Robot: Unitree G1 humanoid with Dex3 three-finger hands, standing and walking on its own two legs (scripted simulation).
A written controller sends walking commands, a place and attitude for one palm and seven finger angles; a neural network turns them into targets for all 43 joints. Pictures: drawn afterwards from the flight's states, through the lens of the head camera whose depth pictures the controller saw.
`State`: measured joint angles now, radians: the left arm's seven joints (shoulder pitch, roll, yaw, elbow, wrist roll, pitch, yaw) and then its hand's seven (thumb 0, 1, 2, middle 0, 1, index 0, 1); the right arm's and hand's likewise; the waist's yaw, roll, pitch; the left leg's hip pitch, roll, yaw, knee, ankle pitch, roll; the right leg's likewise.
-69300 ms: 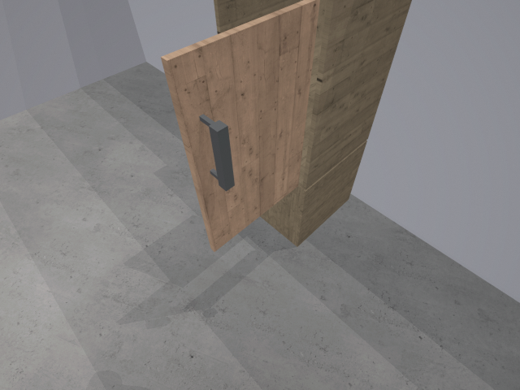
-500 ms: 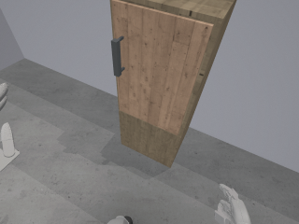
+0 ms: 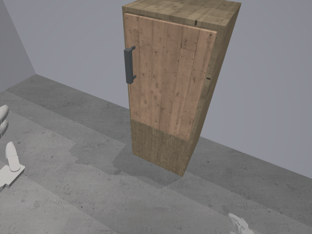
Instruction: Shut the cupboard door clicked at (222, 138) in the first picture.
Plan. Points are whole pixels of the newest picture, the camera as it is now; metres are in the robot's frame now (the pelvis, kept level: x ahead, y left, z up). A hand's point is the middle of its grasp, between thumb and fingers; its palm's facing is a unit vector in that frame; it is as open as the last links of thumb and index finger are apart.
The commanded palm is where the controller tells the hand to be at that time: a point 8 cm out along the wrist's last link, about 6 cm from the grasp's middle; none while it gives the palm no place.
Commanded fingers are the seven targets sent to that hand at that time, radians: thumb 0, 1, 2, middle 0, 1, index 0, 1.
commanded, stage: stop stepping back and stand still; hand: left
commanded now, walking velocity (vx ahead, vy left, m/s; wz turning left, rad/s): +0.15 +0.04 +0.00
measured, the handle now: (131, 65) +0.81 +0.15 +0.04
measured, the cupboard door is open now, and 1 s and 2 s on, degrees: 0 0 0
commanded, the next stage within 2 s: let the arm hang, fingers relaxed in 0.22 s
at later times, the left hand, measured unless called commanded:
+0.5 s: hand (69, 218) +0.19 +0.24 -0.08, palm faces +0.05 -0.94 -0.34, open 7.4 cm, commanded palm none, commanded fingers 0.00 0.90 0.90 -0.20 -0.30 -0.20 -0.30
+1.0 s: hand out of the picture -0.09 +0.20 -0.17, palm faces +0.05 -0.98 -0.21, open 7.3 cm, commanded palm none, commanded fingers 0.00 0.90 0.90 -0.20 -0.30 -0.20 -0.30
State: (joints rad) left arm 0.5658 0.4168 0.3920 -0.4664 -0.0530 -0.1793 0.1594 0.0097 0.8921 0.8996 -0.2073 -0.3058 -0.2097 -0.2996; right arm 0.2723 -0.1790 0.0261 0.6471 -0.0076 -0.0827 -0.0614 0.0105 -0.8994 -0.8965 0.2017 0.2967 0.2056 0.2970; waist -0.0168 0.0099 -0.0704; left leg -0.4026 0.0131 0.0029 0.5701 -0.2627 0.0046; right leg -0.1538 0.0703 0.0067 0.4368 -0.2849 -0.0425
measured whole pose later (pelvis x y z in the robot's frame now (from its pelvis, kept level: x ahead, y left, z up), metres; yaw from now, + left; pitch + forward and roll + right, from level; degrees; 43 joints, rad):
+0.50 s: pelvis +0.01 +0.02 -0.01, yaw +1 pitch +0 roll -1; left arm 0.24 0.28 0.05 0.47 0.02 0.03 0.02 0.00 0.91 0.90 -0.19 -0.30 -0.19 -0.30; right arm 0.16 -0.25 0.01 0.82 -0.01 -0.04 0.00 0.01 -0.90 -0.90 0.20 0.30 0.20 0.30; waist -0.02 0.05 -0.02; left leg -0.37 -0.03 0.03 0.60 -0.23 0.05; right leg -0.22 0.01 0.00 0.59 -0.37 -0.01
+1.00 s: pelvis +0.00 +0.02 +0.00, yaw +1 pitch -3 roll -1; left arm 0.42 0.17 -0.01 1.18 0.01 0.02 0.03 0.00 0.92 0.90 -0.19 -0.30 -0.20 -0.30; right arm 0.33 -0.15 0.01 1.13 -0.01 0.02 -0.03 0.00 -0.91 -0.90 0.20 0.30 0.20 0.30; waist 0.00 0.02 0.03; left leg -0.24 -0.03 0.03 0.41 -0.13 0.05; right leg -0.10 0.02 0.00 0.41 -0.27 -0.01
